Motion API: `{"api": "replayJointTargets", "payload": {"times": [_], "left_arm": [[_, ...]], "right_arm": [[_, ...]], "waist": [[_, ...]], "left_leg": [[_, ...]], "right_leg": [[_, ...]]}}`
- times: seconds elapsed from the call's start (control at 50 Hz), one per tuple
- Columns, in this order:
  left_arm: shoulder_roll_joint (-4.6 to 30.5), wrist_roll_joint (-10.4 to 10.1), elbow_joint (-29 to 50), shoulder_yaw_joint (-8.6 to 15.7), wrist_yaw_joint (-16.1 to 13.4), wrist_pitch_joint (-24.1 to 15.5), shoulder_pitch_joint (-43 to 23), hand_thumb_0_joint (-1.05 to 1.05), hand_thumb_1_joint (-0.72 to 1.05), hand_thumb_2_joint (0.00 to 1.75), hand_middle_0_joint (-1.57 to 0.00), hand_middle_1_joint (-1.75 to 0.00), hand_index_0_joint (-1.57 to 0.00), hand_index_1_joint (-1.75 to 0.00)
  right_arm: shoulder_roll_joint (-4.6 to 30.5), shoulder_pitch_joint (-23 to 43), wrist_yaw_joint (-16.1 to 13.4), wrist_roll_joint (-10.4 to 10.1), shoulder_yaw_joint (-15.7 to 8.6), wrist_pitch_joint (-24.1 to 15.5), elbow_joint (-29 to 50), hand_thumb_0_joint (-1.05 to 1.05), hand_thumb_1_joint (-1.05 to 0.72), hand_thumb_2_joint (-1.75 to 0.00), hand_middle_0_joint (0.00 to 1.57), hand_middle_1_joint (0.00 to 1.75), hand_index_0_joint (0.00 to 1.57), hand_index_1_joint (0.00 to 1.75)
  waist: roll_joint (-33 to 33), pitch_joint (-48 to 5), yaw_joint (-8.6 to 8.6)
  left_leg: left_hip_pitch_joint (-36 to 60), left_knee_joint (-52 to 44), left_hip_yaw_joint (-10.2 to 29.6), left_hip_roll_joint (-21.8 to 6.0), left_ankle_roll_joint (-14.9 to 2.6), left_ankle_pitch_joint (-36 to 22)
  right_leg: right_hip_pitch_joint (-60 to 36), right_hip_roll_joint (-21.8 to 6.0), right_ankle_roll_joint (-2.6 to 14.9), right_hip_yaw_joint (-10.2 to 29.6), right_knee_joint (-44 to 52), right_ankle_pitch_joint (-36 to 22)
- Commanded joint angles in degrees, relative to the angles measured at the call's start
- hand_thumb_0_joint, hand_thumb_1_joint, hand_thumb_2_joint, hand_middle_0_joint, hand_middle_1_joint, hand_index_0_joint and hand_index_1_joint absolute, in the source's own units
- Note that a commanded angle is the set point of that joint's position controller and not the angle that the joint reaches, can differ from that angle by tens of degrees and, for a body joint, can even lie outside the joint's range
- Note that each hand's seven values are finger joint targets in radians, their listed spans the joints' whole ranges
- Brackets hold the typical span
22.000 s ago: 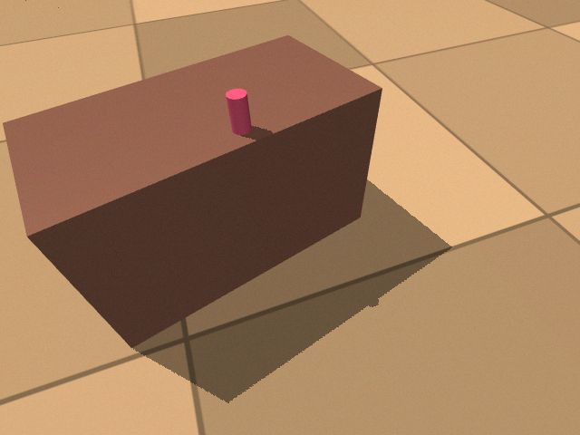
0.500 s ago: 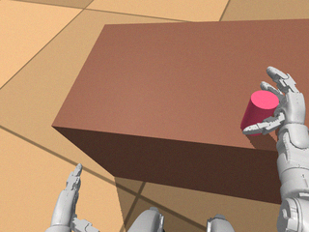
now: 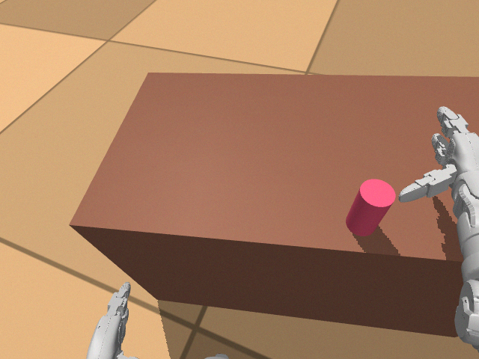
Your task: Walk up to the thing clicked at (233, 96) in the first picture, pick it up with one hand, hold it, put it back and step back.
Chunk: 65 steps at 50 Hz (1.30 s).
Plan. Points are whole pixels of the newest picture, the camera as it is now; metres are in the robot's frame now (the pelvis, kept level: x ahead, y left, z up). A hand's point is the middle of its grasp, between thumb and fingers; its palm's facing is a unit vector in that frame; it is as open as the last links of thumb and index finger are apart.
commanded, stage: sink last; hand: right
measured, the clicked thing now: (368, 209) +0.41 -0.17 -0.03
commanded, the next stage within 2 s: home in 1.10 s
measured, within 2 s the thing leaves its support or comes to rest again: neither
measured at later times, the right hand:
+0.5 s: hand (478, 268) +0.27 -0.26 +0.07, palm faces +0.27 +0.91 -0.31, open 17.7 cm
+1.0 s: hand out of the picture +0.16 -0.25 +0.06, palm faces +0.36 +0.86 -0.37, open 17.5 cm
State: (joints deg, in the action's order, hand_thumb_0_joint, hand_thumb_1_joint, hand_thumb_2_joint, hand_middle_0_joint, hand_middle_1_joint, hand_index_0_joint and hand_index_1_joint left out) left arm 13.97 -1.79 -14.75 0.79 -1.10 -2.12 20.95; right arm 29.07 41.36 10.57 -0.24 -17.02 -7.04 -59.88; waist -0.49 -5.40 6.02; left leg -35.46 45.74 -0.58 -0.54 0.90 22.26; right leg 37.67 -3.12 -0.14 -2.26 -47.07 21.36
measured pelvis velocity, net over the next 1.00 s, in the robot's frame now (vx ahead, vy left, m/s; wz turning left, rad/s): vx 0.00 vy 0.02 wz -0.05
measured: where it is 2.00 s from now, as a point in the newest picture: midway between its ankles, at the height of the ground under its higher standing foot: outside the picture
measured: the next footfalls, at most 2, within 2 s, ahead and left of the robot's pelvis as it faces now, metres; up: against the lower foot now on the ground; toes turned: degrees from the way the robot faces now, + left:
none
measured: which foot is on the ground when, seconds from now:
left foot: down 0.00-1.00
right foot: down 0.00-1.00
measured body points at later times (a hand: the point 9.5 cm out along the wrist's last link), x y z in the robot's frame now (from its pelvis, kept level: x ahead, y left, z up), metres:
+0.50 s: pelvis +0.02 -0.01 +0.02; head +0.04 +0.00 +0.47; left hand +0.18 +0.24 -0.05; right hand +0.25 -0.31 +0.09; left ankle +0.00 +0.13 -0.70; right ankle +0.01 -0.12 -0.70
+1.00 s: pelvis +0.00 +0.02 +0.03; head -0.01 +0.03 +0.48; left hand +0.16 +0.27 -0.04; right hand +0.14 -0.29 +0.08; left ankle +0.00 +0.13 -0.70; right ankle +0.01 -0.12 -0.70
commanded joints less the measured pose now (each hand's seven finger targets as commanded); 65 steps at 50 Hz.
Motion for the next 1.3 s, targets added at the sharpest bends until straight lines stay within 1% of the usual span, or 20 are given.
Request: {"api": "replayJointTargets", "payload": {"times": [0.0,0.08,0.1,0.16,0.26,0.38,0.48,0.58,0.6,0.64,0.7,0.76,0.84,0.88,0.92,0.98,1.02,1.06,1.2,1.28], "left_arm": [[9.09,-0.22,4.53,5.96,-0.06,-1.47,-0.41,0.00,-0.54,0.08,-0.04,-0.06,-0.05,-0.06],[8.40,-0.65,6.26,4.60,-0.58,-1.32,-7.98,0.00,-0.55,0.09,-0.04,-0.05,-0.04,-0.06],[8.53,-0.68,7.93,4.71,-0.77,-1.48,-10.12,0.00,-0.56,0.09,-0.04,-0.05,-0.04,-0.06],[8.87,-0.87,8.58,5.50,-1.39,-1.60,-5.73,0.00,-0.55,0.09,-0.04,-0.05,-0.04,-0.06],[7.83,-1.71,6.07,6.74,-1.17,-0.59,3.04,0.00,-0.53,0.07,-0.05,-0.06,-0.05,-0.06],[3.79,-1.78,-2.07,5.56,-0.20,1.62,0.06,0.00,-0.53,0.07,-0.05,-0.06,-0.05,-0.06],[8.40,-0.57,0.74,9.45,-2.72,1.03,-8.88,0.00,-0.54,0.07,-0.05,-0.06,-0.05,-0.06],[9.20,-0.10,2.57,11.07,-4.62,-0.29,-7.08,0.00,-0.52,0.06,-0.05,-0.06,-0.05,-0.06],[7.67,-0.13,4.08,9.26,-4.53,-0.56,-6.17,0.00,-0.52,0.05,-0.05,-0.06,-0.05,-0.05],[7.31,-0.35,3.07,9.68,-4.63,-0.72,-2.61,0.00,-0.52,0.05,-0.05,-0.06,-0.06,-0.05],[4.04,-0.45,1.41,6.84,-4.39,-1.08,-1.39,0.00,-0.51,0.05,-0.05,-0.06,-0.06,-0.05],[3.91,-0.03,-3.54,7.25,-4.60,-1.88,-2.40,0.00,-0.51,0.04,-0.05,-0.06,-0.06,-0.05],[7.33,0.49,-0.83,9.25,-5.34,-3.90,-6.23,0.00,-0.51,0.04,-0.05,-0.06,-0.06,-0.05],[6.05,0.67,-3.14,8.16,-5.28,-4.16,-7.28,0.00,-0.51,0.05,-0.05,-0.07,-0.06,-0.06],[9.09,0.87,-0.86,10.62,-5.66,-5.06,-10.13,0.00,-0.52,0.05,-0.05,-0.06,-0.06,-0.06],[4.87,0.96,-2.18,6.44,-4.99,-5.44,-10.69,0.00,-0.53,0.06,-0.05,-0.06,-0.05,-0.06],[8.50,1.12,-1.69,9.92,-5.33,-5.58,-10.48,0.00,-0.53,0.07,-0.05,-0.06,-0.05,-0.06],[4.07,1.07,-4.99,5.89,-4.57,-5.55,-7.88,0.00,-0.53,0.07,-0.05,-0.07,-0.05,-0.06],[7.83,0.88,-6.96,10.17,-4.38,-6.30,-8.25,0.00,-0.46,0.16,-0.11,-0.15,-0.11,-0.15],[2.11,0.88,-6.21,3.76,-3.75,-7.09,-12.21,0.00,-0.14,0.45,-0.12,-0.17,-0.12,-0.17]], "right_arm": [[23.31,21.65,-5.16,0.96,-6.30,-1.49,14.50,0.00,0.61,-0.03,0.05,0.06,0.05,0.06],[18.39,16.30,-8.61,0.86,-4.53,-0.96,16.34,0.00,0.61,-0.03,0.05,0.06,0.05,0.06],[14.70,12.47,-9.21,0.69,-2.66,-0.54,14.32,0.00,0.61,-0.03,0.05,0.06,0.05,0.06],[13.50,4.34,-10.57,-0.04,-2.13,-0.53,20.55,0.00,0.61,-0.03,0.05,0.06,0.05,0.06],[5.42,-17.37,-10.60,-2.85,2.12,1.25,41.37,0.00,0.61,-0.04,0.05,0.06,0.05,0.06],[6.38,-32.60,-12.07,-4.37,-2.60,2.35,71.91,0.00,0.61,-0.03,0.05,0.06,0.05,0.06],[1.96,-49.76,-14.24,-4.05,-2.66,2.61,78.73,0.00,0.60,-0.04,0.05,0.06,0.05,0.06],[-2.41,-62.70,-14.97,-3.71,-1.18,1.89,77.87,0.00,0.57,-0.05,0.05,0.06,0.05,0.06],[-4.66,-65.23,-14.64,-3.54,1.00,1.75,77.51,0.00,0.58,-0.04,0.05,0.06,0.05,0.06],[-5.11,-68.01,-14.49,-3.66,0.88,1.52,76.82,0.00,0.57,-0.05,0.05,0.06,0.05,0.06],[-4.71,-63.08,-14.21,-3.34,1.36,1.00,78.40,0.00,0.57,-0.05,0.05,0.06,0.05,0.06],[-2.94,-61.77,-14.29,-3.23,-0.75,0.58,75.99,0.00,0.58,-0.04,0.05,0.06,0.05,0.06],[-0.74,-63.47,-14.97,-3.13,-3.19,-0.63,76.19,0.00,0.57,-0.05,0.05,0.06,0.05,0.06],[-1.06,-64.03,-15.21,-3.19,-3.32,-1.29,75.20,0.00,0.55,-0.05,0.05,0.06,0.05,0.06],[-1.33,-63.79,-15.46,-3.16,-2.88,-2.05,75.82,0.00,0.58,-0.05,0.05,0.06,0.05,0.06],[-3.85,-66.99,-15.15,-2.63,-1.13,-3.12,70.96,0.00,0.56,-0.05,0.05,0.06,0.05,0.06],[-1.83,-65.70,-15.27,-2.61,-3.06,-3.87,70.90,0.00,0.55,-0.05,0.05,0.06,0.05,0.06],[-2.65,-65.57,-14.61,-2.59,-1.73,-4.92,71.98,0.00,0.55,-0.05,0.05,0.06,0.05,0.06],[-2.36,-64.52,-14.05,-2.34,-1.73,-6.26,65.50,0.00,0.49,-0.09,0.06,0.06,0.06,0.06],[-5.61,-63.42,-13.64,-1.85,2.01,-7.11,62.52,0.00,0.52,-0.07,0.06,0.06,0.06,0.06]], "waist": [[6.23,-25.40,-3.53],[4.69,-24.91,-4.78],[3.91,-24.74,-4.51],[3.89,-23.88,-4.80],[5.24,-14.95,-5.47],[10.81,-7.45,-7.39],[4.84,-7.31,-7.27],[-1.45,-4.65,-7.21],[-2.15,-3.71,-6.86],[-2.27,-0.39,-6.93],[1.17,3.39,-5.83],[3.93,6.70,-6.45],[3.00,2.31,-7.48],[3.84,3.29,-8.49],[2.04,1.94,-8.37],[0.21,4.10,-9.29],[-0.63,1.34,-8.69],[1.22,4.73,-8.89],[-0.58,5.66,-7.21],[-0.92,5.62,-7.94]], "left_leg": [[13.74,-6.96,-0.64,0.52,-0.72,-24.79],[15.53,-8.68,-1.64,1.15,-1.15,-22.41],[15.37,-8.99,-1.98,1.46,-1.31,-21.70],[17.04,-9.72,-2.32,1.29,-1.25,-24.04],[15.84,-11.36,-3.16,1.41,-1.75,-26.29],[17.68,-13.95,-3.01,1.12,-1.99,-21.77],[20.64,-14.77,-3.39,1.06,-1.40,-19.74],[21.04,-15.96,-3.93,0.68,-0.89,-16.88],[20.60,-16.11,-3.86,0.51,-0.78,-17.35],[19.49,-16.79,-3.86,0.35,-0.75,-15.98],[17.00,-18.07,-3.24,-0.08,-0.73,-11.96],[15.06,-19.90,-2.34,-0.87,-0.77,-5.58],[17.69,-20.60,-2.07,-1.19,-0.89,-6.16],[18.59,-20.92,-2.37,-1.02,-1.04,-6.18],[19.68,-21.18,-2.58,-0.83,-1.11,-6.58],[20.39,-21.98,-2.40,-1.09,-0.92,-7.72],[22.06,-21.79,-2.60,-0.85,-0.87,-10.42],[20.87,-23.20,-2.01,-1.19,-0.89,-8.25],[21.14,-25.42,-1.82,-1.14,-0.79,-8.28],[22.54,-25.86,-2.17,-0.94,-0.84,-8.76]], "right_leg": [[-17.43,2.84,0.63,-0.30,5.72,-22.48],[-19.32,2.04,0.33,0.17,7.93,-23.10],[-19.79,1.69,0.28,0.39,8.52,-23.09],[-23.13,1.70,0.44,-0.20,9.14,-25.88],[-25.68,1.51,0.19,-0.87,11.32,-30.58],[-23.71,1.37,-0.23,-0.57,15.04,-24.85],[-23.93,1.39,0.18,0.33,15.96,-20.79],[-24.09,1.82,0.97,0.31,16.58,-17.99],[-24.64,1.99,1.07,-0.04,16.66,-18.26],[-23.68,2.26,1.13,-0.32,17.32,-16.97],[-23.14,2.76,1.01,-0.77,18.79,-12.37],[-21.49,3.52,1.02,-1.00,19.74,-6.16],[-23.71,3.94,0.78,-0.76,19.75,-7.57],[-23.25,3.87,0.67,-0.58,20.13,-8.00],[-24.55,3.54,0.64,-0.39,20.59,-8.68],[-24.01,3.72,0.60,-0.78,20.58,-10.39],[-25.76,3.50,0.76,-0.59,20.85,-12.73],[-25.60,3.87,0.73,-1.16,21.56,-11.06],[-27.84,3.87,0.84,-1.24,23.61,-11.28],[-27.74,3.78,0.95,-1.12,24.37,-11.79]]}}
